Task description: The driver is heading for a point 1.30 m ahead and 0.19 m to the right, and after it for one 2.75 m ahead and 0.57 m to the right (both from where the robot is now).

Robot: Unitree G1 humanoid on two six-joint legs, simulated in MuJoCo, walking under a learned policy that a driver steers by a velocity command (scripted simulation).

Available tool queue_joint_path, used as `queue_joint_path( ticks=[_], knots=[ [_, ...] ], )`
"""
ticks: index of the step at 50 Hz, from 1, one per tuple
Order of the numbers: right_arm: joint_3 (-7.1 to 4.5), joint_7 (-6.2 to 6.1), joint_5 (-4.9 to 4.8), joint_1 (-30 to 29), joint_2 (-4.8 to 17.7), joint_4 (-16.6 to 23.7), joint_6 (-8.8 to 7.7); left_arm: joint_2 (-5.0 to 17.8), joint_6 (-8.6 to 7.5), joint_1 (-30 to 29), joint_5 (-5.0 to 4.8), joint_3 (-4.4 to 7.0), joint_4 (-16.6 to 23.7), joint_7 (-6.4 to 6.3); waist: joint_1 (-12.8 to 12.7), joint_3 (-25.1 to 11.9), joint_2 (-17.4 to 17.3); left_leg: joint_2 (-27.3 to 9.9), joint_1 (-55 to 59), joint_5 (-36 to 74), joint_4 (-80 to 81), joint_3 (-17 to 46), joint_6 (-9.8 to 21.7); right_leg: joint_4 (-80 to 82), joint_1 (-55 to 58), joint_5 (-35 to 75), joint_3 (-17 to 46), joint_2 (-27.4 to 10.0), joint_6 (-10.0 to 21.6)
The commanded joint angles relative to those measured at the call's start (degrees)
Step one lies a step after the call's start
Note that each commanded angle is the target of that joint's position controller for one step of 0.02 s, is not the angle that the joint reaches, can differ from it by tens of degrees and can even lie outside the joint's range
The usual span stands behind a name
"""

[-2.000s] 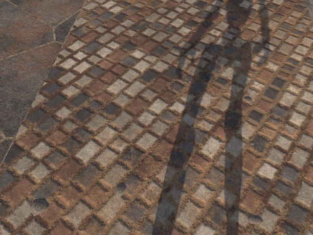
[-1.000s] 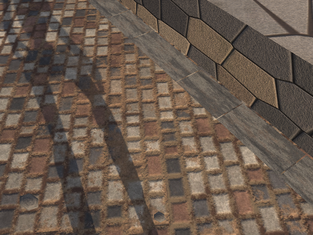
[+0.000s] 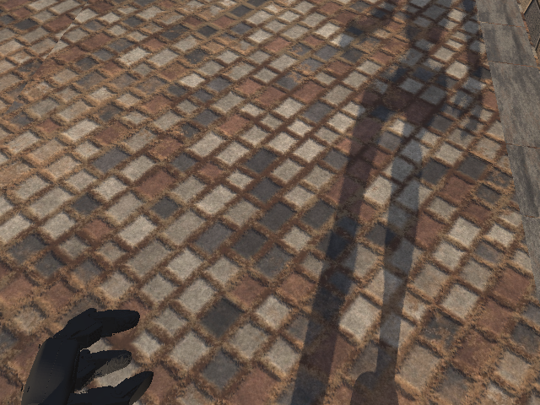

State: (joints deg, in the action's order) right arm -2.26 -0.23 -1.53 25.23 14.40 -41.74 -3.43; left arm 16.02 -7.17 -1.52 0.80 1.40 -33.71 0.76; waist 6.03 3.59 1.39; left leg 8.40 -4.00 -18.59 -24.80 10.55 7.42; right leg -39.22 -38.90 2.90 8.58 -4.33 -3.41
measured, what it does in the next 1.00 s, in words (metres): walks ahead: right foot, then left foot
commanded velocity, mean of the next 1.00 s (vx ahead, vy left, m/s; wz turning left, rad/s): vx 1.00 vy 0.00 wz -0.14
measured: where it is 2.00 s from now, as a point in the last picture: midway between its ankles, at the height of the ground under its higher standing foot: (293, 91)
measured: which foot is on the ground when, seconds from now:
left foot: down 0.00-0.16, up 0.18-0.62, down 0.64-1.00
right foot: up 0.00-0.12, down 0.14-0.62, up 0.64-1.00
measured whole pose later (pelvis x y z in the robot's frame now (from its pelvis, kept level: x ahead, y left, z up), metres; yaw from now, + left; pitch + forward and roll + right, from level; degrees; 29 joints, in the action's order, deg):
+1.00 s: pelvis +0.90 +0.00 -0.02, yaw -13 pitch -1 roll +4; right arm -4.4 -0.1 0.7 22.6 18.0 -50.0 -6.0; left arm 18.2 -1.4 6.0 -1.8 3.0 -37.7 2.7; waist 5.0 2.3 1.3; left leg 2.0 11.5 -22.4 -13.3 -16.3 -1.6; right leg -50.5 -46.5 4.8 -2.3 -8.1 4.0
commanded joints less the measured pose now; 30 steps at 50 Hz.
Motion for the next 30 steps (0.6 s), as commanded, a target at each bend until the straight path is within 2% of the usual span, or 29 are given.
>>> queue_joint_path(
  ticks=[1, 3, 4, 5, 6, 7, 8, 9, 10, 11, 12, 13, 14, 15, 17, 19, 21, 23, 26, 27, 28, 29, 30],
  knots=[
    [-2.80, -0.75, -0.51, -1.0, 9.1, 2.0, -1.04, 3.2, -0.96, -6.3, -1.13, 1.06, 4.8, 0.70, 0.9, 1.2, -5.5, -10.4, -15.9, 3.9, 10.3, 8.3, 5.7, 7.9, 16.8, 10.9, -5.7, 3.2, -0.5],
    [-2.80, -1.02, -0.65, 0.4, 8.5, 0.4, -0.74, 5.1, -1.18, -7.0, -1.87, 1.82, 5.2, 0.85, 0.9, 2.2, -6.7, -13.0, -6.8, 7.8, 7.9, 10.0, 5.1, 11.1, 13.2, 7.8, -4.6, 2.3, 0.8],
    [-3.06, -1.15, -0.33, 0.8, 9.0, -0.3, -0.29, 6.2, -1.32, -5.9, -2.06, 2.36, 5.1, 0.89, -0.1, 2.2, -7.3, -14.6, -2.5, 14.3, 6.4, 10.4, 4.8, 11.6, 12.4, 4.7, -5.1, 2.4, 1.7],
    [-3.38, -1.14, 0.13, 0.3, 9.9, -0.5, 0.12, 7.6, -1.46, -2.2, -2.10, 3.23, 4.4, 0.76, -2.3, 0.3, -8.3, -15.4, 1.3, 26.6, 2.7, 10.3, 4.2, 11.1, 14.7, 0.7, -6.1, 3.3, 2.9],
    [-3.48, -0.66, 1.31, -1.0, 10.8, -0.2, 0.53, 9.8, -1.39, 5.7, -2.53, 4.64, 2.8, 0.30, -6.9, -4.9, -9.0, -14.8, 3.8, 41.5, -5.3, 9.1, 3.1, 10.1, 22.1, -3.0, -8.3, 4.8, 4.7],
    [-3.07, -0.09, 2.64, -4.6, 10.9, 0.9, 0.71, 11.3, -0.83, 17.6, -2.97, 5.41, 0.8, -0.32, -14.2, -12.2, -9.7, -13.3, -1.8, 47.4, -18.9, 6.7, 1.4, 6.3, 36.5, -6.2, -8.0, 2.9, 6.5],
    [-1.28, 0.19, 3.46, -1.6, 5.1, 1.9, 0.14, 14.0, -0.36, 29.7, -1.76, 5.55, -1.2, -0.57, -15.9, -22.8, 1.5, -8.4, -17.4, 29.6, -41.7, 4.5, -0.5, 1.5, 58.5, -19.4, 5.8, -5.5, 11.0],
    [0.47, 0.57, -1.31, 8.1, 0.4, 1.7, -0.95, 15.2, -0.49, 32.0, -0.87, 5.71, -4.7, 0.96, -10.3, -29.2, 30.5, -1.0, -34.6, -8.2, -59.0, 1.4, -3.7, 20.9, 68.8, -46.5, 42.4, -17.5, 19.5],
    [0.05, 0.18, -2.65, 1.9, 6.2, 1.5, -1.12, 9.0, -0.28, 28.8, -1.53, 4.43, -3.6, 1.04, -12.7, -19.9, 19.0, -6.0, -41.1, -5.2, -60.7, 0.8, -2.5, 26.2, 63.7, -55.3, 45.4, -16.6, 17.1],
    [-0.23, 0.41, -1.99, -7.9, 8.3, 3.5, -1.50, 6.5, 0.35, 26.0, -0.96, 3.85, -3.9, 0.57, -13.7, -11.3, 7.7, -7.8, -42.3, -2.9, -59.7, -1.5, -2.1, 25.2, 55.5, -46.1, 34.8, -14.4, 15.7],
    [0.11, 0.50, -0.64, -14.1, 7.3, 5.1, -2.05, 7.1, 0.37, 25.3, -0.14, 3.84, -4.9, 0.82, -12.9, -5.6, -2.2, -9.2, -41.0, -1.7, -56.5, -2.3, -2.0, 25.4, 46.7, -35.3, 27.7, -11.8, 15.2],
    [0.01, 0.64, 0.48, -15.8, 6.3, 5.9, -2.35, 6.2, -0.03, 23.5, 0.20, 3.49, -5.5, 1.07, -10.6, -4.0, -2.7, -11.2, -39.3, 0.0, -51.5, -1.9, -1.7, 25.3, 41.8, -28.9, 22.3, -9.7, 15.4],
    [0.03, 1.05, 0.25, -14.9, 5.3, 5.7, -2.16, 3.9, -0.21, 22.0, 0.53, 2.56, -6.1, 1.27, -8.0, -3.0, -0.6, -12.9, -36.7, 1.2, -48.5, -1.9, -1.5, 26.4, 38.1, -25.7, 18.0, -7.6, 14.9],
    [0.16, 1.23, -0.19, -13.7, 4.6, 5.1, -1.81, 2.4, -0.26, 21.4, 0.00, 2.01, -6.7, 1.58, -6.7, -2.5, 1.7, -13.6, -35.8, 1.6, -46.1, -2.5, -1.6, 27.5, 36.2, -23.6, 15.4, -6.6, 15.0],
    [0.71, 1.46, 0.04, -14.1, 3.4, 5.3, -1.42, 2.5, -0.33, 21.9, -1.40, 1.74, -7.9, 1.62, -5.4, 0.1, 1.4, -15.4, -38.3, 1.8, -41.9, -3.6, -2.5, 29.6, 33.3, -21.0, 12.9, -6.9, 16.1],
    [1.31, 1.57, 0.91, -18.4, 3.1, 6.9, -1.76, 5.2, -0.51, 23.3, -1.45, 2.26, -8.7, 0.98, -5.9, 3.0, -0.2, -16.4, -43.3, 8.3, -36.3, -4.7, -3.9, 32.3, 32.4, -17.0, 10.5, -7.5, 17.1],
    [1.55, 1.95, 1.37, -23.6, 3.5, 8.5, -2.35, 5.7, -0.58, 24.8, -1.51, 2.14, -9.6, 0.38, -7.4, 4.4, -0.5, -15.9, -41.6, 17.6, -27.4, -7.1, -5.0, 34.4, 30.5, -10.1, 4.2, -5.5, 15.8],
    [2.04, 2.73, 1.32, -29.8, 2.5, 10.4, -3.06, 5.6, -0.58, 28.8, -2.17, 1.80, -11.2, -0.14, -9.9, 5.3, -0.7, -14.0, -35.3, 26.3, -18.3, -10.2, -5.2, 37.4, 28.6, -4.9, -0.7, -4.3, 14.6],
    [1.58, 3.81, 0.63, -35.6, 2.9, 12.7, -3.92, 5.9, 0.43, 33.4, -2.84, 1.36, -13.6, -0.55, -11.1, 6.2, 0.0, -10.9, -28.8, 30.4, -8.4, -11.0, -5.1, 37.9, 32.6, 0.7, -2.3, -5.5, 13.8],
    [1.15, 4.03, 0.51, -36.4, 3.7, 13.3, -4.15, 6.5, 1.00, 33.8, -2.84, 1.42, -14.1, -0.74, -10.6, 5.8, 0.9, -9.7, -27.9, 28.6, -6.1, -11.1, -5.0, 36.1, 35.8, 6.1, -2.1, -6.2, 13.5],
    [0.41, 3.98, 0.44, -35.4, 5.1, 13.5, -4.31, 7.5, 1.46, 33.7, -2.57, 1.54, -14.4, -0.99, -9.1, 4.1, 2.5, -8.2, -25.4, 25.9, -4.9, -11.3, -4.7, 32.7, 39.0, 15.9, -1.7, -7.1, 13.0],
    [-0.53, 3.58, 0.33, -32.5, 7.2, 13.2, -4.23, 8.9, 1.91, 33.8, -2.05, 1.82, -14.8, -1.23, -6.9, 0.7, 4.9, -6.7, -21.1, 22.4, -5.3, -11.5, -4.1, 27.7, 42.0, 27.6, -1.2, -8.0, 12.2],
    [-1.77, 2.89, -0.10, -25.8, 9.6, 12.1, -3.91, 10.5, 2.58, 33.3, -1.13, 2.11, -15.1, -1.32, -2.7, -4.3, 7.7, -5.4, -13.8, 17.9, -6.7, -11.7, -3.1, 19.1, 43.5, 38.2, -1.1, -8.1, 11.5]
  ],
)
Keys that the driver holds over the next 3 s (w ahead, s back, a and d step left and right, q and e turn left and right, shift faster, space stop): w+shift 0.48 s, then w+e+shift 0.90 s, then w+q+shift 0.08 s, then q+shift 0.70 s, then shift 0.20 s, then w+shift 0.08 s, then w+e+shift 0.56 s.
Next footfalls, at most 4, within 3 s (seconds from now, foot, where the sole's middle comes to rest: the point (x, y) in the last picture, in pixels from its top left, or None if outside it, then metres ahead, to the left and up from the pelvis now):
0.14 right None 0.36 -0.17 -0.78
0.64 left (190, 293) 0.79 0.13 -0.78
1.10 right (273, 181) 1.18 -0.14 -0.78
1.54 left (268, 93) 1.64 -0.17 -0.78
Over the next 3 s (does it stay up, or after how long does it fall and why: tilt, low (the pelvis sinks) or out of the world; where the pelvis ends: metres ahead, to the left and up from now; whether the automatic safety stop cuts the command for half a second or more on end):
stays up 1.94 -0.35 -0.05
